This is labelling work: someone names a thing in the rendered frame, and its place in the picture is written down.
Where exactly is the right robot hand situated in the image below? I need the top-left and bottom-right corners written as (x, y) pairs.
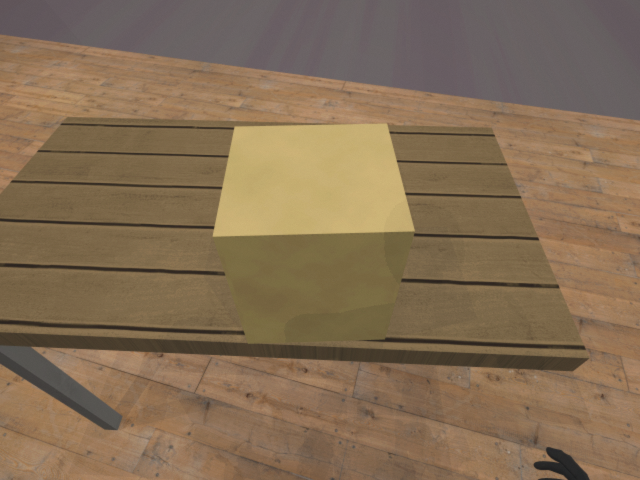
top-left (534, 447), bottom-right (590, 480)

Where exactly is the carton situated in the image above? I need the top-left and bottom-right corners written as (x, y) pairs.
top-left (213, 124), bottom-right (415, 344)

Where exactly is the table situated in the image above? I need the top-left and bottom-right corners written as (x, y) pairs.
top-left (0, 117), bottom-right (589, 430)

